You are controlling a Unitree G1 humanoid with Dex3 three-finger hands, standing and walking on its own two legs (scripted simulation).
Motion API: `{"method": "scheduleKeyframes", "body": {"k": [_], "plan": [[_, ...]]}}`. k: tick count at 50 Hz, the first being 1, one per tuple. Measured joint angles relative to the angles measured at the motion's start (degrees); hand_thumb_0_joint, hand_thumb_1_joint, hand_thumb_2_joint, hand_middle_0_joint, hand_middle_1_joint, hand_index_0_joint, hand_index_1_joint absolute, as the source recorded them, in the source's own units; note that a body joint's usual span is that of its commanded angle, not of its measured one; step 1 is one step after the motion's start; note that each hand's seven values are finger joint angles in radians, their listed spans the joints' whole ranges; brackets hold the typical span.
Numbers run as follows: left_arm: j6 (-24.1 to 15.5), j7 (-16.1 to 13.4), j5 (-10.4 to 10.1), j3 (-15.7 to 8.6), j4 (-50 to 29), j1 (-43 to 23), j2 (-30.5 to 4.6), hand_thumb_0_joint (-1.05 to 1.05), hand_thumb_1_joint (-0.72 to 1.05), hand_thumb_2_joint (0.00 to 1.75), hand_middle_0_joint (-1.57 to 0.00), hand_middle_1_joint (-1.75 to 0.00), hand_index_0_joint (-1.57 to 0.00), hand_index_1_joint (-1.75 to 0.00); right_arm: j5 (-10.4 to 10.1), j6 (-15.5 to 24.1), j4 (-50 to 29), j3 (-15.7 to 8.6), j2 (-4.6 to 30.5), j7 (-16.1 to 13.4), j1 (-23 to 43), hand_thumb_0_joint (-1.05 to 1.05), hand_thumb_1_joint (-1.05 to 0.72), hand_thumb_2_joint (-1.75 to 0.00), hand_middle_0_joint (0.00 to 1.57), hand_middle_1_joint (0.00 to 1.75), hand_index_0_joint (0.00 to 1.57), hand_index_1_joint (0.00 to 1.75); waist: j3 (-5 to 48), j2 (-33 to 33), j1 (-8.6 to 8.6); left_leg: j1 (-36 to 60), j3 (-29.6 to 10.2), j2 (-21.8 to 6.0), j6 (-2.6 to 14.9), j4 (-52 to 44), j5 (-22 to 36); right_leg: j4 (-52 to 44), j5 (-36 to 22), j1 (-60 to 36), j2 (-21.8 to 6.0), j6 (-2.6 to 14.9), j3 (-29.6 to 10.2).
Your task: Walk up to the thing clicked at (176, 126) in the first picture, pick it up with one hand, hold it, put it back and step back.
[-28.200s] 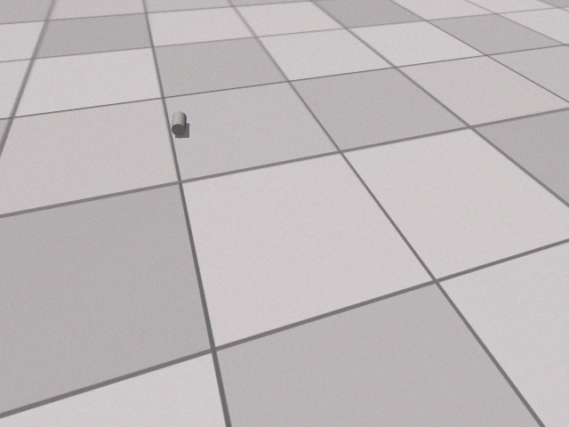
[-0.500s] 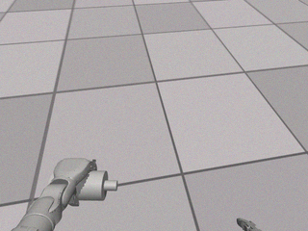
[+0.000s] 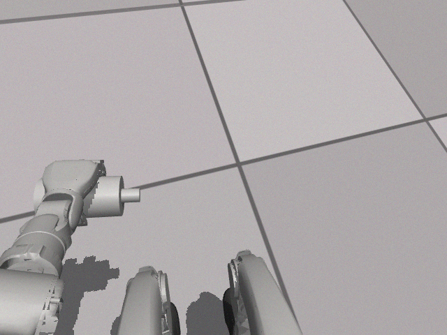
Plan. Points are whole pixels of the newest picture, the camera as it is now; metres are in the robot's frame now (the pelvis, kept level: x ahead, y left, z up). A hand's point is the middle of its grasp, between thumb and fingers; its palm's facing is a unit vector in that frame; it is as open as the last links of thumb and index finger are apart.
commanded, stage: crouch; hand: left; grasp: from above
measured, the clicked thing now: (93, 196) +0.43 +0.20 -0.15
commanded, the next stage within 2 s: lower in 1.10 s
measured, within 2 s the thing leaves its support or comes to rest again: neither
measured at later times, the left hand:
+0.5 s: hand (103, 201) +0.47 +0.22 -0.29, palm faces -0.46 +0.02 -0.89, open 11.1 cm
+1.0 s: hand (110, 202) +0.49 +0.22 -0.36, palm faces -0.47 +0.03 -0.88, open 11.0 cm
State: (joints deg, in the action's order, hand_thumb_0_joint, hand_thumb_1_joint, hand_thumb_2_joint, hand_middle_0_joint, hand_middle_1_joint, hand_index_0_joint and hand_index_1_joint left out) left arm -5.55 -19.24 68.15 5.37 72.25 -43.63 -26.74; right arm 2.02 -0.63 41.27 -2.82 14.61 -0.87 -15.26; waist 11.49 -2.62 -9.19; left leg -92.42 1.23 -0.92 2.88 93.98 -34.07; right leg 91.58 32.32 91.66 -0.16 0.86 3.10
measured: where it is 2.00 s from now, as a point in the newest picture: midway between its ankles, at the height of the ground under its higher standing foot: outside the picture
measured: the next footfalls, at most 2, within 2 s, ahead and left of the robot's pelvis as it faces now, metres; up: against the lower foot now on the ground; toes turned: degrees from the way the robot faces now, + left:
none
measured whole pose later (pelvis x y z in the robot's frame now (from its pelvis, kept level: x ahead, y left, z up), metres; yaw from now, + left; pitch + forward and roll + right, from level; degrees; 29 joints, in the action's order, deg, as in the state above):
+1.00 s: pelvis -0.02 -0.01 -0.18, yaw -4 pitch +38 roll -7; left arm -11.7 -21.7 74.7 -2.5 83.8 -59.9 -40.9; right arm 7.7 3.6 41.7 2.7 15.9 7.5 -12.2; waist 4.0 -0.4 -15.6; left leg -128.1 -2.1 -2.2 3.4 129.2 -39.7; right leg 124.4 37.0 125.7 -0.7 2.2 7.4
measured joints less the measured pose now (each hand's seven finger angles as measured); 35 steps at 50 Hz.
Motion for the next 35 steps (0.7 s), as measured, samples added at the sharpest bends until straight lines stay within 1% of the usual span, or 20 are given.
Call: {"method": "scheduleKeyframes", "body": {"k": [3, 8, 14, 26, 35], "plan": [[-0.96, 0.62, 0.23, -0.81, 0.99, -1.87, -1.19, 0.00, -0.17, 0.60, -0.62, -0.61, -0.63, -0.62, 0.51, 0.94, 0.30, 0.75, -0.56, 0.51, 0.46, 0.01, -0.90, -0.90, 0.20, 0.30, 0.20, 0.30, -0.09, -0.09, -0.71, -5.25, -0.17, -0.01, 0.14, 4.29, -0.79, 4.14, 0.79, 5.09, -0.17, 0.02, 0.27], [-2.50, 0.05, 1.54, -2.16, 2.20, -4.47, -2.73, 0.00, -0.17, 0.61, -0.63, -0.60, -0.63, -0.61, 1.47, 2.30, 0.64, 1.90, -0.85, 1.80, 1.39, 0.01, -0.90, -0.90, 0.20, 0.30, 0.20, 0.30, 0.06, 0.01, -1.59, -12.91, -0.70, 0.00, 0.29, 10.79, -2.19, 10.30, 2.25, 12.35, -0.45, 0.15, 0.96], [-3.20, -1.17, 3.24, -3.77, 3.32, -6.84, -4.28, 0.00, -0.18, 0.61, -0.63, -0.60, -0.64, -0.61, 2.62, 3.33, 0.48, 2.33, -0.71, 3.68, 2.96, 0.01, -0.91, -0.90, 0.20, 0.30, 0.20, 0.30, -0.50, 0.27, -2.48, -19.42, -1.33, 0.11, 0.30, 16.67, -3.50, 15.85, 3.67, 18.38, -0.81, 0.34, 1.74], [-4.18, -1.78, 4.53, -6.24, 5.68, -10.79, -7.71, 0.00, -0.17, 0.61, -0.63, -0.60, -0.64, -0.61, 4.21, 4.36, -0.03, 2.50, 0.14, 6.84, 4.12, 0.01, -0.92, -0.91, 0.20, 0.30, 0.20, 0.30, -3.00, 1.24, -3.76, -26.51, -2.28, -0.18, -0.02, 24.35, -5.30, 23.15, 5.33, 25.20, -0.89, 1.00, 2.89], [-5.58, -1.66, 5.23, -7.49, 7.61, -12.83, -10.46, 0.00, -0.16, 0.59, -0.63, -0.59, -0.63, -0.61, 4.86, 4.07, 0.05, 2.82, 0.79, 8.20, 3.83, 0.01, -0.92, -0.91, 0.20, 0.30, 0.20, 0.30, -5.20, 1.75, -4.51, -30.21, -2.84, -0.90, 0.08, 29.26, -5.89, 27.54, 5.29, 28.95, -0.49, 1.30, 3.60]]}}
